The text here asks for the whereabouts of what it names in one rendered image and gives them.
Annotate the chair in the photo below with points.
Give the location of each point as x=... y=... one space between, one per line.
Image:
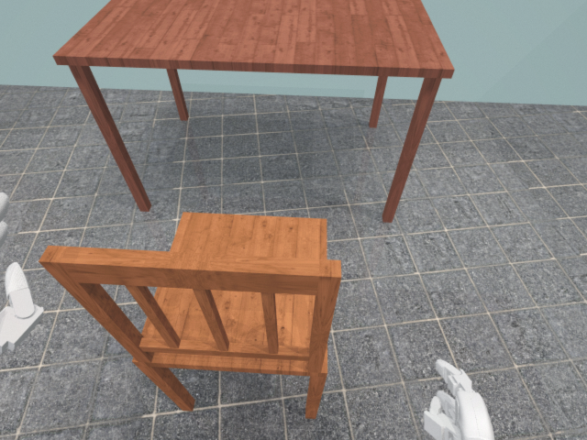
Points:
x=236 y=292

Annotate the robot right hand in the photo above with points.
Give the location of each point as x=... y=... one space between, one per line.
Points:
x=465 y=417

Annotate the table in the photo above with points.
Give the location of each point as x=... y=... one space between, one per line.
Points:
x=346 y=37

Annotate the robot left hand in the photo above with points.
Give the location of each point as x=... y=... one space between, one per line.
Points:
x=20 y=318

